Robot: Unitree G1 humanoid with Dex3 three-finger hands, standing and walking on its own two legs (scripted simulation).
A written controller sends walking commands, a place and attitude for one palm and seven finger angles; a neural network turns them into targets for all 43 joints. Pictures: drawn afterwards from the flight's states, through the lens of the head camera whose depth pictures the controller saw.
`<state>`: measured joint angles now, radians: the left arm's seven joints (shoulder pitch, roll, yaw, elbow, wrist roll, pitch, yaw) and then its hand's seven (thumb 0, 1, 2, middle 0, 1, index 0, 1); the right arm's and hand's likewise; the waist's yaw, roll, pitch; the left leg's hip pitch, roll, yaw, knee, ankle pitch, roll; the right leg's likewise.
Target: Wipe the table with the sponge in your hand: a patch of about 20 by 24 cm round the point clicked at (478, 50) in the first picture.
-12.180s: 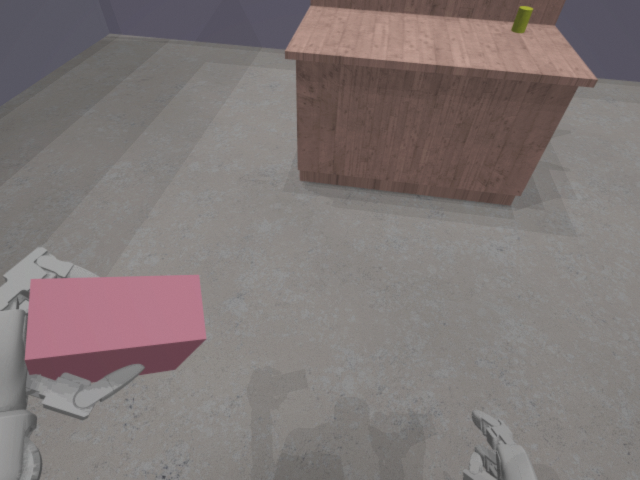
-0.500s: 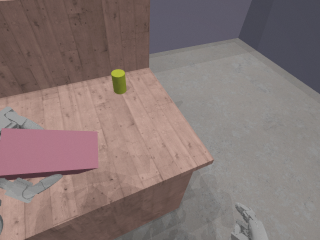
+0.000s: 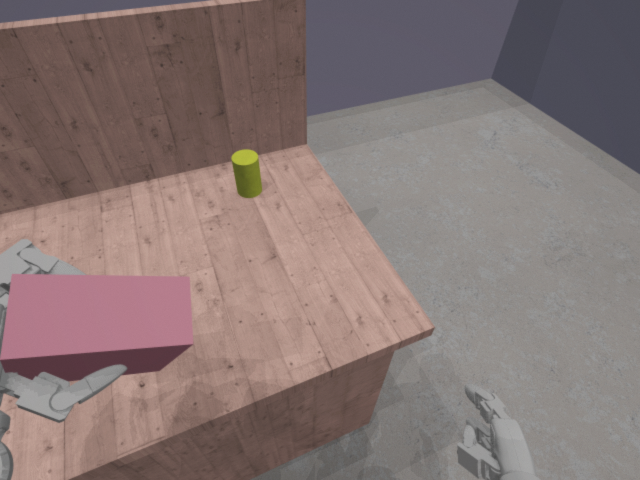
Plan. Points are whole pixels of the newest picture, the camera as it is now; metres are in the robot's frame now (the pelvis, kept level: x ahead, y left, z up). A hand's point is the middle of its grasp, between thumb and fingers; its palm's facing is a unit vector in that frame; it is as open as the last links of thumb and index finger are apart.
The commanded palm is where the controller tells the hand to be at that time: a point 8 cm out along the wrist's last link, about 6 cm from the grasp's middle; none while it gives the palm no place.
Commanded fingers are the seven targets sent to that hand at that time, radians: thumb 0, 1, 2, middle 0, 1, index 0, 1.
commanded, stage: come to a stop and stand still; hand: left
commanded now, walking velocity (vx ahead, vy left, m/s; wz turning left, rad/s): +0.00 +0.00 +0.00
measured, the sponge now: (127, 330) +0.23 +0.20 +0.14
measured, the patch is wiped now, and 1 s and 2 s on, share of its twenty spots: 0.00 0.00 0.00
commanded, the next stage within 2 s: look again from close up in 1.80 s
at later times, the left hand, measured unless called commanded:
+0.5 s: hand out of the picture +0.17 +0.29 +0.16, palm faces +0.36 -0.80 -0.47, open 10.4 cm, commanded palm +0.10 +0.30 +0.17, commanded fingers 0.00 0.10 1.30 -1.20 -1.60 -1.20 -1.60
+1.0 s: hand (16, 330) +0.21 +0.28 +0.17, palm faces +0.33 -0.84 -0.42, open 10.4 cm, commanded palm +0.15 +0.32 +0.17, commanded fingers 0.00 0.10 1.30 -1.20 -1.60 -1.20 -1.60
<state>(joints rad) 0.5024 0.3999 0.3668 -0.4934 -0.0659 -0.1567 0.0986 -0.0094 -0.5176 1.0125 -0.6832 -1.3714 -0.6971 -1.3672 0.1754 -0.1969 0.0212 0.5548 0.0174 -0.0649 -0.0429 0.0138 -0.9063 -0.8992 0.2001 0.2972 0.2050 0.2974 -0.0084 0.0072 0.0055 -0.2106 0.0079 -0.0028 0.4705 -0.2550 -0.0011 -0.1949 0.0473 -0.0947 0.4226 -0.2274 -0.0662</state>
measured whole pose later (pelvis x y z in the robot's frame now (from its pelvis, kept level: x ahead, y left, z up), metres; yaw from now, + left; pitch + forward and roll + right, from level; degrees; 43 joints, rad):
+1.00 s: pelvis -0.02 +0.04 +0.00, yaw -1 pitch +0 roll -1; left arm 0.39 0.40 0.37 -0.49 -0.01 -0.25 0.07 -0.01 -0.52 1.01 -0.68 -1.37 -0.70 -1.36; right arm 0.20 -0.19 0.04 0.56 -0.01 -0.18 -0.01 0.01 -0.91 -0.90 0.20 0.30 0.21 0.30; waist 0.03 -0.04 0.07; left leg -0.23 -0.04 0.04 0.44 -0.21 0.06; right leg -0.23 0.00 -0.05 0.41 -0.18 -0.01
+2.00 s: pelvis -0.02 +0.03 +0.00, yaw -1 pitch +1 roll -1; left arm 0.45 0.39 0.34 -0.43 -0.04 -0.19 0.09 -0.01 -0.52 1.02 -0.68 -1.36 -0.70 -1.36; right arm 0.22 -0.21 0.03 0.59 0.01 -0.13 -0.04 0.02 -0.91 -0.90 0.20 0.30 0.20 0.30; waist 0.01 -0.01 0.01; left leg -0.23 -0.03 0.03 0.41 -0.19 0.05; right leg -0.22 0.02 -0.05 0.37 -0.15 -0.02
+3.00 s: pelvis -0.01 -0.04 +0.00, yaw -1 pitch +1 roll +0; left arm 0.47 0.37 0.34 -0.44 -0.08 -0.13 0.08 -0.01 -0.52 1.02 -0.68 -1.36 -0.70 -1.35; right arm 0.22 -0.24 0.00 0.59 0.03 -0.08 -0.04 0.01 -0.91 -0.90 0.20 0.30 0.20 0.30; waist -0.01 0.02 -0.02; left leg -0.27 0.06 -0.02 0.52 -0.27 0.00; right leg -0.23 0.11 -0.10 0.41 -0.21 -0.12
